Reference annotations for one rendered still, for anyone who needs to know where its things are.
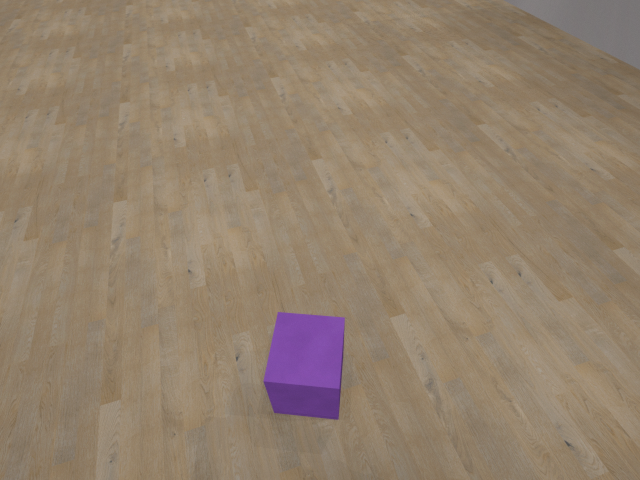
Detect carton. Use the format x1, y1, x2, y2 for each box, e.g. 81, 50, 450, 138
263, 312, 345, 420

